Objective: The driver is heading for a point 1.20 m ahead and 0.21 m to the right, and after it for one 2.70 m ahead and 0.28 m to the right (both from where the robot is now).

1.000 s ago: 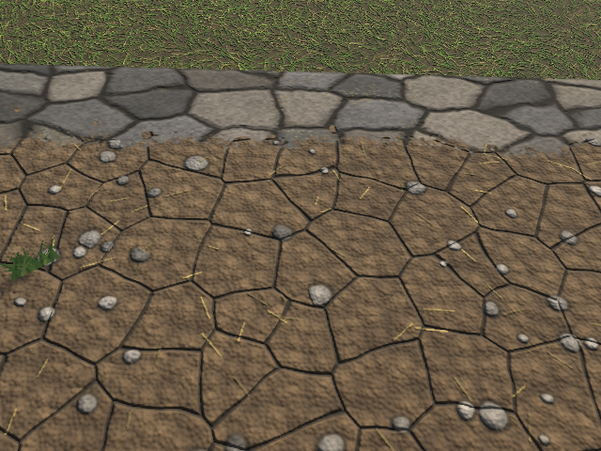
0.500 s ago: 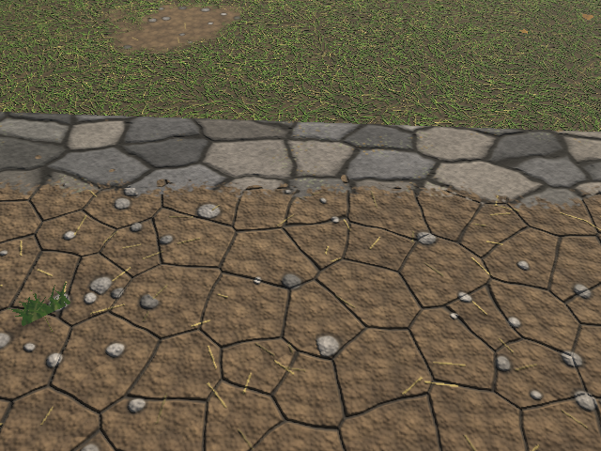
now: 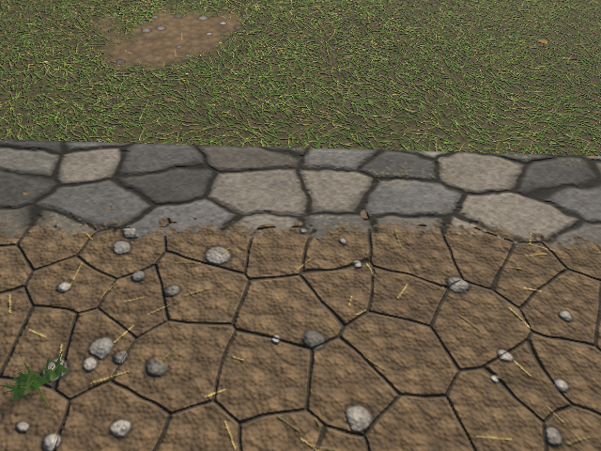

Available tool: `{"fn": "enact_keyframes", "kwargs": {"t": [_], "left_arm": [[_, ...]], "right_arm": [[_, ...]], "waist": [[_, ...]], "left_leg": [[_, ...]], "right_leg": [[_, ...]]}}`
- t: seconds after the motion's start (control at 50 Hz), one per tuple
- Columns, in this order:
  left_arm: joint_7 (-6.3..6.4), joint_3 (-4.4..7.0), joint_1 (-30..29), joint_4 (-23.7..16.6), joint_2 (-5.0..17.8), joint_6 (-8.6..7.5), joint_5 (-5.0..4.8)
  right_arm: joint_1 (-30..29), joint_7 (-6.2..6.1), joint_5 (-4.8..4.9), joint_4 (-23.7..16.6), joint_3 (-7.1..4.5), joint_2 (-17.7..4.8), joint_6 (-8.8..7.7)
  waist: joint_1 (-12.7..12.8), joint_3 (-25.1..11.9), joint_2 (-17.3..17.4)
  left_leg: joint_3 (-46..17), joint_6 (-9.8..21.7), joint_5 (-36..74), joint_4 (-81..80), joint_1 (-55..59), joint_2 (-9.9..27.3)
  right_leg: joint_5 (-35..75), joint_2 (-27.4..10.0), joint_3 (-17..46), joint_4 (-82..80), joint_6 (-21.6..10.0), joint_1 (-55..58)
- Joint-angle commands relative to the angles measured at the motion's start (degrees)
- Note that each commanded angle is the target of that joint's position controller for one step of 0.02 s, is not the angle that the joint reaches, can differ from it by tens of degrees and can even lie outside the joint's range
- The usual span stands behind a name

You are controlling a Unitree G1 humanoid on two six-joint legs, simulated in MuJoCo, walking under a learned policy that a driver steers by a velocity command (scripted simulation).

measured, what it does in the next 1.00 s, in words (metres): walks ahead: right foot, then left foot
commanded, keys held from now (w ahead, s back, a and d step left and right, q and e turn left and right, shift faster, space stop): w+shift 0.64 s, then w+e+shift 0.36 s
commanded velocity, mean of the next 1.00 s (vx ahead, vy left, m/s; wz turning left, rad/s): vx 0.98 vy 0.00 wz -0.18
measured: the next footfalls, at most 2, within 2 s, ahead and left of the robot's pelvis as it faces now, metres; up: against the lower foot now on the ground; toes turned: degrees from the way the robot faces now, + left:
right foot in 0.24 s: +0.42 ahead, -0.08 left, +0.00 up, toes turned -4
left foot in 0.72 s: +0.88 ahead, +0.09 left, +0.00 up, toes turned +2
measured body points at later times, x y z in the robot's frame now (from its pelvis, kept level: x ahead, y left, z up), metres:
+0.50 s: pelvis +0.44 -0.03 +0.00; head +0.45 -0.02 +0.45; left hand +0.37 +0.23 -0.15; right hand +0.61 -0.26 -0.11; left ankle +0.54 +0.14 -0.66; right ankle +0.38 -0.08 -0.74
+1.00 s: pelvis +0.93 +0.01 -0.01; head +0.94 +0.00 +0.44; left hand +1.14 +0.23 -0.11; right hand +0.82 -0.24 -0.14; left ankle +0.84 +0.09 -0.74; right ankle +1.02 -0.15 -0.65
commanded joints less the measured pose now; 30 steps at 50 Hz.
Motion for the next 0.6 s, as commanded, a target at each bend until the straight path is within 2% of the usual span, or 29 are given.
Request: {"fn": "enact_keyframes", "kwargs": {"t": [0.02,0.04,0.08,0.12,0.14,0.18,0.2,0.22,0.24,0.26,0.28,0.3,0.32,0.34,0.36,0.38,0.4,0.44,0.48,0.5,0.52,0.56,0.6], "left_arm": [[-0.43,-0.53,-10.0,-6.4,1.4,0.39,-0.25],[-0.45,-0.78,-12.5,-7.5,1.3,0.31,-0.44],[-0.69,-1.48,-16.3,-9.1,0.6,0.21,-1.06],[-0.45,-1.81,-17.8,-9.9,0.6,0.18,-1.40],[-0.07,-1.76,-17.5,-10.1,1.0,0.13,-1.55],[0.99,-1.09,-13.3,-9.4,3.4,0.14,-1.61],[1.58,-0.47,-7.7,-8.3,5.0,0.06,-1.59],[2.36,0.53,2.6,-5.6,7.1,-0.04,-1.62],[3.21,1.80,15.1,-1.9,9.4,0.00,-1.23],[4.11,3.19,24.1,-0.2,14.2,0.03,0.10],[3.26,3.81,20.3,0.0,16.1,-0.17,0.84],[2.52,3.48,14.6,-0.4,12.2,-0.26,0.01],[2.38,2.49,10.9,-0.1,8.2,-1.02,-0.34],[2.23,1.70,9.5,0.8,4.9,-1.60,-0.10],[2.56,1.07,8.8,1.6,3.4,-2.09,-0.16],[2.90,0.40,8.8,2.7,2.1,-2.46,-0.49],[3.07,0.15,9.7,3.4,1.9,-2.98,-1.07],[3.11,0.11,11.8,4.1,3.5,-3.77,-1.82],[2.70,0.03,14.1,4.1,4.3,-4.16,-1.99],[2.47,-0.18,14.9,4.0,3.9,-4.36,-2.21],[2.39,-0.27,15.6,3.9,4.0,-4.61,-2.55],[2.71,-0.15,19.0,4.7,5.8,-5.15,-3.27],[3.07,-0.14,21.0,5.6,7.3,-5.03,-3.06]], "right_arm": [[1.9,-0.09,0.33,-2.1,-0.58,-6.0,-1.71],[2.0,-0.12,0.42,-2.0,-0.31,-5.4,-1.95],[3.5,-0.52,0.82,-1.6,-0.07,-5.5,-2.43],[4.4,-0.85,1.18,-0.9,-0.09,-6.6,-2.61],[4.3,-0.86,1.08,-0.7,-0.10,-7.5,-2.61],[4.3,-1.22,0.46,-0.4,-0.53,-10.0,-2.07],[4.7,-1.67,-0.27,0.2,-0.91,-11.5,-1.29],[3.9,-2.24,-0.95,0.4,-1.47,-13.0,-0.34],[1.2,-2.48,-1.09,-0.2,-1.87,-13.7,0.35],[0.9,-1.81,-1.12,-1.7,-0.96,-8.6,0.05],[8.0,0.16,2.63,-4.0,0.49,-0.7,-1.22],[0.4,-0.44,2.50,-5.4,-0.59,-7.1,-1.60],[-5.9,-0.58,2.19,-7.2,-0.91,-8.2,-1.76],[-7.2,-0.50,1.53,-7.5,-0.52,-6.8,-1.63],[-7.7,-0.04,0.31,-7.9,-0.20,-5.2,-0.88],[-6.6,0.75,-0.70,-8.0,0.30,-3.4,0.21],[-7.4,1.32,-1.04,-8.6,0.57,-2.5,1.04],[-13.1,1.92,-1.46,-11.3,0.97,-3.0,2.09],[-21.1,2.15,-1.47,-14.6,1.33,-4.4,2.10],[-24.3,2.31,-1.25,-15.7,1.55,-4.8,1.84],[-26.7,2.65,-0.88,-16.5,1.98,-4.3,1.50],[-30.7,3.13,0.05,-17.8,2.59,-3.8,1.17],[-32.4,2.68,0.42,-18.3,2.52,-5.1,1.16]], "waist": [[0.2,12.0,3.2],[0.1,12.9,3.0],[-0.4,13.8,3.4],[0.0,13.8,3.6],[0.6,12.5,4.2],[3.2,7.2,7.6],[6.1,3.3,9.3],[10.8,-1.8,10.6],[17.0,-7.3,9.4],[17.6,-13.7,3.0],[7.9,-19.4,-15.2],[8.3,-11.9,-6.0],[7.2,-4.3,-0.2],[4.8,-0.5,5.5],[2.4,1.5,5.7],[0.0,2.8,4.0],[-0.9,4.7,2.5],[-1.0,9.1,1.5],[0.7,12.2,1.7],[1.4,13.2,2.2],[2.0,13.3,2.1],[3.6,13.2,1.1],[4.2,12.4,0.3]], "left_leg": [[-11.8,6.3,3.0,-15.2,-2.5,13.2],[-9.8,6.3,7.3,-16.0,-3.5,12.2],[-7.3,5.9,17.3,-19.3,-3.9,12.3],[-4.8,5.4,29.4,-20.3,0.7,13.3],[-3.3,5.1,40.0,-18.3,4.3,13.6],[-1.5,4.2,66.4,-8.7,11.5,14.9],[-1.1,4.0,75.3,0.6,13.5,15.6],[-1.1,3.8,77.4,13.7,12.2,16.3],[-0.4,3.6,69.7,31.2,5.6,14.8],[-1.9,4.6,37.4,53.3,-9.4,9.7],[-9.4,2.7,-9.3,71.4,-33.1,-1.7],[-12.7,4.8,-3.7,72.6,-40.1,2.4],[-11.2,5.0,1.8,69.8,-40.9,5.2],[-11.2,5.0,3.4,66.1,-37.8,7.3],[-11.8,4.5,3.5,63.4,-34.7,8.8],[-11.8,3.5,3.3,61.0,-32.3,9.9],[-11.4,2.6,3.0,58.9,-32.6,10.8],[-9.2,0.8,5.8,54.5,-38.0,12.6],[-5.6,-0.2,12.4,44.5,-40.3,12.9],[-4.0,-0.4,16.5,38.0,-38.6,12.3],[-2.3,-0.3,21.3,30.9,-34.3,11.4],[0.6,0.9,28.1,22.3,-27.9,9.1],[1.7,2.4,29.2,16.9,-28.8,7.2]], "right_leg": [[5.6,-0.9,-2.0,-7.7,1.6,-11.8],[7.5,-0.3,-2.8,-12.9,1.7,-9.5],[11.0,1.2,-5.7,-22.5,0.7,-3.2],[12.3,2.8,-7.0,-28.4,-1.3,1.3],[11.5,4.4,-7.9,-30.5,-2.5,3.8],[5.7,9.0,-9.6,-31.0,-4.4,10.0],[1.5,11.1,-9.6,-30.7,-5.3,15.8],[-2.8,12.4,-8.4,-31.0,-6.3,26.0],[-4.2,10.6,-6.3,-34.7,-7.5,39.9],[-23.9,-2.7,8.9,-32.4,-8.9,54.6],[-42.6,-16.0,47.6,-47.4,-16.0,66.2],[-41.0,-13.0,47.6,-53.4,-13.7,60.9],[-30.5,-11.7,36.3,-52.8,-12.3,51.7],[-22.6,-9.9,29.5,-53.8,-11.0,42.9],[-19.6,-7.6,24.4,-54.5,-9.6,35.9],[-19.5,-5.7,20.4,-56.1,-8.4,30.5],[-19.1,-4.6,18.0,-57.7,-8.1,27.7],[-15.9,-3.4,13.8,-61.1,-8.2,25.0],[-7.4,-0.7,8.5,-64.0,-7.9,23.9],[-1.6,1.2,5.5,-64.4,-7.3,23.2],[3.5,2.2,3.4,-65.0,-6.4,22.1],[14.9,0.6,2.1,-68.5,-5.4,24.8],[29.1,-0.9,0.2,-67.1,-4.5,36.0]]}}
